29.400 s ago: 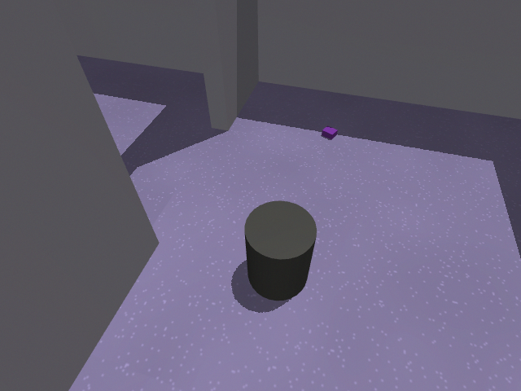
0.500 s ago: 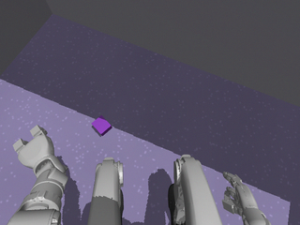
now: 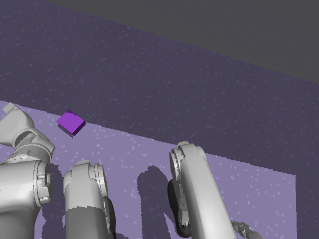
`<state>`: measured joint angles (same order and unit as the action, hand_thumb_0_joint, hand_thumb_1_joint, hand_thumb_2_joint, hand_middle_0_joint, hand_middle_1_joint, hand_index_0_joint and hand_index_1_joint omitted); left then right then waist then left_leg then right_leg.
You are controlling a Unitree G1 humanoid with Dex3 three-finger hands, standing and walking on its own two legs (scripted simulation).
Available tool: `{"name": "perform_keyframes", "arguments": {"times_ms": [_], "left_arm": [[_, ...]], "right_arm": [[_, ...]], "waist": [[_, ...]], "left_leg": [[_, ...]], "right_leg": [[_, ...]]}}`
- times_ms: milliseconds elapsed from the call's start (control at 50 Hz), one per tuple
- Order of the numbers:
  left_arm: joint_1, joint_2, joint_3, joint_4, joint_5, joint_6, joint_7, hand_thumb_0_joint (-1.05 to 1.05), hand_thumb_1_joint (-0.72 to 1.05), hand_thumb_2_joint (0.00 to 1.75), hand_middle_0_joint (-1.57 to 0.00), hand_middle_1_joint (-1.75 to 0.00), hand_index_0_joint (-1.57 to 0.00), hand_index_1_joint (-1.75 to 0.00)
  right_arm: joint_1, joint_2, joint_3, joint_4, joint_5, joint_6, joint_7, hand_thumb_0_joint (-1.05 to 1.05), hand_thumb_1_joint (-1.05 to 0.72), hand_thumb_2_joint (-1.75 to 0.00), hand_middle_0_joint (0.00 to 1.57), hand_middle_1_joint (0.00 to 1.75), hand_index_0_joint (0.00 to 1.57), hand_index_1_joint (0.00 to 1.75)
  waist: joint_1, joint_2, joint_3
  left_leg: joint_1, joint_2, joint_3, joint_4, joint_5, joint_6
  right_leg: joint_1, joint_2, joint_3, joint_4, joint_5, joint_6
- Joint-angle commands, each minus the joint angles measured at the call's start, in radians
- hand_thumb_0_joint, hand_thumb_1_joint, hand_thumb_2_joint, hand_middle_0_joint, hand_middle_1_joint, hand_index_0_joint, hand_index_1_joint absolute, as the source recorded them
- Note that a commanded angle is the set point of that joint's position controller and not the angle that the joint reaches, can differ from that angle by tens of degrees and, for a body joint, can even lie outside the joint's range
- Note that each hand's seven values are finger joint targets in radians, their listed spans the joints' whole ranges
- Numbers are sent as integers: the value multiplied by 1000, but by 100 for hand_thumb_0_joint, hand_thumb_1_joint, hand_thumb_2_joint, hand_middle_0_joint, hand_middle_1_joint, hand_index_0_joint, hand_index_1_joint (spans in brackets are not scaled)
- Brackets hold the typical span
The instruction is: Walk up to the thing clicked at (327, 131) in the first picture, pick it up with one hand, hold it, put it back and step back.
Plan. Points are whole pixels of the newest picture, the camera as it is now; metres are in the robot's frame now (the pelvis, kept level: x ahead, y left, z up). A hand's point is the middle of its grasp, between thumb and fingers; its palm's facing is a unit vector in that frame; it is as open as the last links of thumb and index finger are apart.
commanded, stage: rise first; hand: left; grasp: from above
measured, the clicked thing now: (71, 122) +0.51 +0.23 -0.36
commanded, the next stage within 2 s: approach in 0.90 s
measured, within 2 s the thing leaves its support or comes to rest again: neither
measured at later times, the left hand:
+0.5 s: hand (43, 124) +0.47 +0.27 -0.21, palm faces -0.24 -0.34 -0.91, open 13.6 cm
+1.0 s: hand (48, 119) +0.49 +0.27 -0.23, palm faces -0.25 -0.33 -0.91, open 13.8 cm
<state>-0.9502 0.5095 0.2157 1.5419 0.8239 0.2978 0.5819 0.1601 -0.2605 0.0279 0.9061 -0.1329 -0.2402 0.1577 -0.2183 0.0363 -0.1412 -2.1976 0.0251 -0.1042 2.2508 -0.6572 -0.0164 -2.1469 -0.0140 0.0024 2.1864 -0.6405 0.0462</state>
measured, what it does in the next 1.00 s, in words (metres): lowers itself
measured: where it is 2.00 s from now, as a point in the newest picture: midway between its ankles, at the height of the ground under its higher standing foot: (146, 228)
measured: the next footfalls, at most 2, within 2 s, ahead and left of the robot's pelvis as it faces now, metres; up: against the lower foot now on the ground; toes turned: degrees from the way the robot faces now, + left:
none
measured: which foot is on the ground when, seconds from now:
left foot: down 0.00-1.00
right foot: down 0.00-1.00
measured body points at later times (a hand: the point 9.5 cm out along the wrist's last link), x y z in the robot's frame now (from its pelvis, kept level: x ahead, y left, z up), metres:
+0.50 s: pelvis +0.01 -0.01 -0.05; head +0.26 +0.01 +0.32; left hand +0.48 +0.29 -0.15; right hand +0.01 -0.27 -0.17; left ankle +0.09 +0.13 -0.34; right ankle +0.11 -0.14 -0.34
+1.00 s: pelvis +0.01 +0.00 -0.06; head +0.28 +0.03 +0.31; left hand +0.50 +0.28 -0.18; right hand +0.00 -0.26 -0.15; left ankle +0.09 +0.13 -0.34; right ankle +0.11 -0.14 -0.34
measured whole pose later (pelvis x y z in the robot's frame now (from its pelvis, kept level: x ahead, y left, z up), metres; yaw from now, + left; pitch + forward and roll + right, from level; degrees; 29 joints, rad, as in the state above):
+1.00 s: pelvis +0.01 +0.00 -0.06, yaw -4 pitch +34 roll -8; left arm -1.16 0.71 0.34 1.69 0.89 0.27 0.62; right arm 0.19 -0.32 0.09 0.87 -0.19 -0.30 0.33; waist -0.30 0.02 0.03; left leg -2.35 0.03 -0.18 2.45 -0.71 -0.03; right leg -2.29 0.02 -0.04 2.35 -0.66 0.07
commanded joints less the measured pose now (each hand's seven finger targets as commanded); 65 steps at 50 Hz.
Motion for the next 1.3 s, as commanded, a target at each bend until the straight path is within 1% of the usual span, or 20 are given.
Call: {"name": "perform_keyframes", "arguments": {"times_ms": [0, 100, 220, 280, 320, 340, 440, 460, 600, 740, 780, 800, 820, 880, 920, 980, 1000, 1160, 1260, 1280], "left_arm": [[-368, 201, 5, -66, 28, 2, 77, 0, -49, 95, -10, -110, -13, -107], [-430, 237, 33, -22, 5, -6, 77, 0, -49, 94, -10, -111, -13, -108], [-473, 332, 69, -1, 53, -20, 65, 0, -49, 93, -11, -110, -14, -107], [-435, 380, 102, 25, 64, -29, 72, 0, -50, 94, -11, -110, -14, -108], [-433, 375, 114, 46, 61, -28, 81, 0, -51, 95, -12, -109, -14, -107], [-453, 357, 99, 44, 61, -27, 77, 0, -51, 95, -12, -109, -14, -107], [-488, 407, 128, 70, 45, -35, 79, 0, -50, 94, -11, -110, -14, -108], [-509, 417, 118, 47, 57, -37, 72, 0, -50, 93, -12, -110, -14, -107], [-530, 439, 112, 45, 89, -53, 79, 0, -52, 95, -12, -108, -13, -106], [-505, 434, 120, 29, 83, -41, 90, 0, -53, 95, -13, -105, -13, -104], [-529, 412, 88, 22, 91, -37, 79, 0, -54, 96, -13, -105, -13, -104], [-506, 421, 106, 20, 84, -35, 84, 0, -54, 96, -12, -106, -13, -105], [-527, 415, 95, 23, 87, -33, 81, 0, -52, 94, -13, -106, -14, -104], [-529, 417, 91, 18, 82, -31, 79, 0, -53, 95, -12, -105, -13, -104], [-503, 426, 103, 39, 81, -29, 83, 0, -51, 93, -14, -104, -15, -103], [-528, 407, 76, 48, 86, -30, 75, 0, -60, 102, -12, -103, -9, -105], [-532, 442, 93, 54, 91, -33, 78, 0, -58, 99, -10, -104, -9, -105], [-671, 395, 25, 187, 103, -54, 126, 0, -55, 96, -11, -108, -11, -107], [-728, 429, 12, 215, 95, -51, 168, 0, -57, 96, -11, -108, -11, -107], [-743, 477, 28, 231, 111, -46, 178, 0, -56, 96, -11, -108, -11, -107]], "right_arm": [[161, -229, -66, -26, -4, -38, 23, 0, -90, -90, 20, 30, 20, 30], [196, -245, -71, -3, -20, -50, 51, 0, -90, -90, 20, 30, 20, 30], [230, -256, -51, -7, -34, -57, 88, 0, -90, -90, 20, 30, 20, 30], [225, -261, -48, -10, -35, -60, 100, 0, -91, -90, 20, 30, 20, 30], [236, -262, -43, -15, -38, -61, 109, 0, -91, -90, 20, 30, 20, 30], [247, -259, -42, -9, -43, -64, 112, 0, -91, -90, 20, 30, 20, 30], [266, -271, -35, -6, -49, -71, 129, 0, -91, -90, 20, 30, 20, 30], [270, -270, -29, -7, -51, -75, 131, 0, -91, -90, 20, 30, 20, 30], [273, -287, -17, 2, -54, -78, 147, 0, -91, -90, 20, 30, 20, 30], [271, -310, -20, 1, -56, -73, 159, 0, -91, -90, 20, 30, 20, 30], [274, -304, -18, 0, -59, -70, 165, 0, -91, -90, 20, 30, 20, 30], [274, -312, -21, -2, -53, -65, 164, 0, -91, -90, 20, 30, 20, 30], [276, -306, -16, -4, -59, -65, 167, 0, -91, -90, 20, 30, 20, 30], [283, -310, -13, -2, -60, -63, 174, 0, -91, -90, 20, 30, 20, 30], [276, -318, -11, -8, -53, -59, 173, 0, -91, -90, 20, 30, 20, 30], [288, -315, -3, -7, -58, -57, 179, 0, -92, -90, 20, 30, 20, 30], [285, -327, -3, -8, -55, -59, 180, 0, -90, -90, 20, 30, 20, 30], [304, -343, 38, 0, -80, -86, 177, 0, -91, -90, 20, 30, 20, 30], [288, -367, 69, -5, -101, -95, 179, 0, -91, -90, 20, 30, 20, 30], [291, -385, 70, 3, -98, -97, 178, 0, -91, -90, 20, 30, 20, 30]], "waist": [[-22, 240, -577], [-41, 244, -583], [-62, 220, -581], [-41, 188, -586], [-45, 188, -581], [-67, 177, -576], [-70, 139, -563], [-87, 149, -563], [-93, 237, -552], [-88, 300, -570], [-108, 300, -536], [-90, 312, -539], [-110, 306, -541], [-115, 295, -528], [-99, 291, -541], [-125, 278, -517], [-126, 283, -514], [-230, 250, -416], [-257, 314, -435], [-259, 318, -450]], "left_leg": [[495, -6, 66, -262, 60, 11], [481, -2, 65, -213, 87, 12], [405, -8, 95, -128, 141, 28], [328, -13, 105, -112, 118, 36], [314, -13, 105, -95, 138, 36], [326, -11, 102, -84, 145, 37], [240, -12, 98, -50, 128, 47], [262, -13, 93, -42, 132, 47], [288, -9, 78, -36, 127, 35], [346, -3, 65, -45, 178, 22], [360, -3, 60, -45, 174, 22], [365, -1, 59, -49, 188, 19], [361, 0, 57, -43, 190, 21], [354, 0, 55, -35, 202, 23], [336, 1, 53, -37, 204, 26], [332, 1, 50, -33, 196, 27], [319, 0, 46, -34, 187, 28], [288, -3, 26, -21, 85, 31], [316, 1, 23, -18, 107, 21], [317, 5, 17, -18, 107, 22]], "right_leg": [[207, 10, -121, -194, 110, -75], [192, 13, -125, -158, 122, -74], [244, 28, -122, -137, 163, -66], [277, 33, -120, -138, 137, -60], [286, 35, -124, -127, 160, -60], [289, 35, -126, -127, 170, -58], [329, 44, -123, -129, 163, -48], [313, 43, -126, -122, 161, -49], [268, 54, -152, -85, 160, -61], [246, 57, -174, -54, 207, -69], [220, 58, -181, -53, 203, -72], [230, 60, -180, -56, 215, -73], [232, 59, -181, -51, 218, -72], [239, 57, -181, -51, 232, -70], [243, 62, -178, -50, 236, -70], [249, 63, -181, -56, 233, -69], [238, 62, -182, -54, 221, -69], [199, 67, -201, -87, 140, -65], [243, 67, -209, -81, 177, -63], [241, 66, -213, -77, 180, -61]]}}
